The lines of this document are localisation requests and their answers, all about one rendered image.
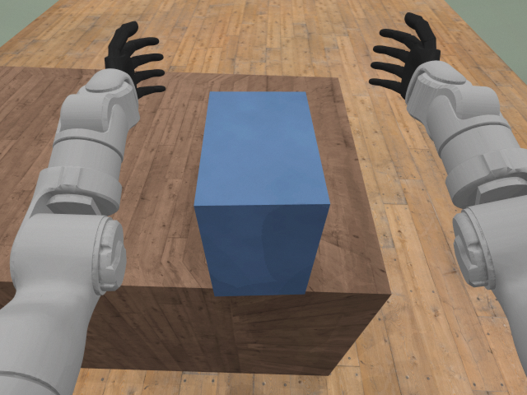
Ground left robot forearm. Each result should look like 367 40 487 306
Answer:
10 68 140 289

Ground left robot upper arm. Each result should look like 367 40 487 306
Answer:
0 213 127 395

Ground right robot forearm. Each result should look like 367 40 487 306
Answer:
405 61 527 209

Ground pedestal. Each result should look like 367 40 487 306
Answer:
0 66 392 376

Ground robot right hand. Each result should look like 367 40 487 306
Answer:
369 12 441 99

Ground robot left hand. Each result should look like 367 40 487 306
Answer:
105 21 166 99

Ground carton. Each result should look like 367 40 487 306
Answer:
194 91 330 296

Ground right robot upper arm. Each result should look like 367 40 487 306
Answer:
453 195 527 377

